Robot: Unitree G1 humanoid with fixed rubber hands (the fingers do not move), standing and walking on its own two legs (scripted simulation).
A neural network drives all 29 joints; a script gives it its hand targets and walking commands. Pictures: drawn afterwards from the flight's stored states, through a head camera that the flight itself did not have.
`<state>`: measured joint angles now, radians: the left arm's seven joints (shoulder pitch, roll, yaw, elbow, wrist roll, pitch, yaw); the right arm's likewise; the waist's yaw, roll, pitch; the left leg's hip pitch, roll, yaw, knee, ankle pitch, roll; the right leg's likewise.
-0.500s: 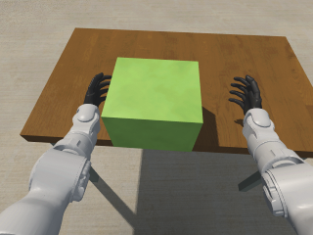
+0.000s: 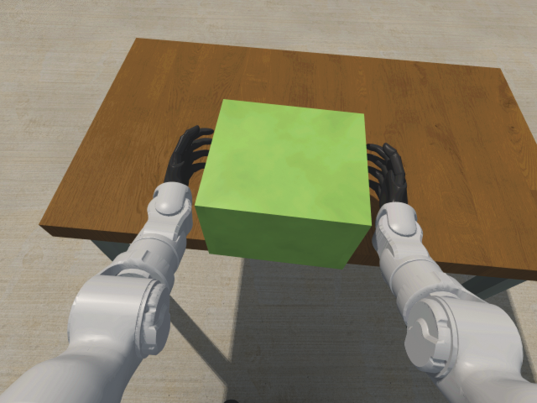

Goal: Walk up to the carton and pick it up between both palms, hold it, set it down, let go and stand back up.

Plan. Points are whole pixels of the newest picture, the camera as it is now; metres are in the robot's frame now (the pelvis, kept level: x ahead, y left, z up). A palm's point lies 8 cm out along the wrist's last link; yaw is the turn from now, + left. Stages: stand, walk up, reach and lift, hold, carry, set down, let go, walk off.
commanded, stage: reach and lift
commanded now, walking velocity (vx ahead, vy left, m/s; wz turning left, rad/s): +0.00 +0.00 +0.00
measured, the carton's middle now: (284, 186) +0.47 -0.02 +0.00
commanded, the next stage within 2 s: none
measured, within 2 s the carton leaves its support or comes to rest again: leaves its support in 1.52 s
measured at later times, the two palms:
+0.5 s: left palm (188, 188) +0.44 +0.13 +0.04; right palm (401, 208) +0.40 -0.19 +0.04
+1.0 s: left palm (188, 188) +0.43 +0.13 +0.04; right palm (401, 208) +0.40 -0.19 +0.04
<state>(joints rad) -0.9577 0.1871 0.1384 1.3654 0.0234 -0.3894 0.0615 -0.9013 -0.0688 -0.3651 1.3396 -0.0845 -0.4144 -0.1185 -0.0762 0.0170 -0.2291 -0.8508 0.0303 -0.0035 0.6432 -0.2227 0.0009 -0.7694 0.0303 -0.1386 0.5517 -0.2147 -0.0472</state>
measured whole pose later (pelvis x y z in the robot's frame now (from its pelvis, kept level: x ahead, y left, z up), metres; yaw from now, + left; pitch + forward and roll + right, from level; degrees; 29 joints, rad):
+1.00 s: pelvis +0.03 +0.00 +0.03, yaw +0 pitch +15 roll -1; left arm -0.74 0.01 0.46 1.16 0.36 -0.38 0.05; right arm -0.66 0.06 -0.68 1.05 -0.45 -0.40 -0.06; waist -0.05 0.00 -0.10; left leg -0.50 0.01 0.03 0.42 -0.18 0.01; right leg -0.43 0.02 -0.10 0.34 -0.17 -0.03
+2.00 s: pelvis +0.01 +0.00 +0.03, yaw -1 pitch +12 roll -1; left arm -0.70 0.01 0.37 1.11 0.29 -0.35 0.07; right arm -0.65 0.02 -0.54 1.11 -0.36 -0.44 -0.10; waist -0.02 -0.03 -0.11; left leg -0.41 0.02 0.05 0.32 -0.12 0.01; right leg -0.36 0.03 -0.08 0.26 -0.11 -0.04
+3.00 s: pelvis +0.01 +0.01 +0.03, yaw +0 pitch -4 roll -1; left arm -0.51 -0.01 0.21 0.35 0.22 0.37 0.05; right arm -0.54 -0.06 -0.09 0.66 0.09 0.10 -0.14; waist -0.05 -0.06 0.00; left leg -0.12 0.00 0.04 0.34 -0.16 0.03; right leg -0.06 0.02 -0.09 0.26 -0.14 -0.02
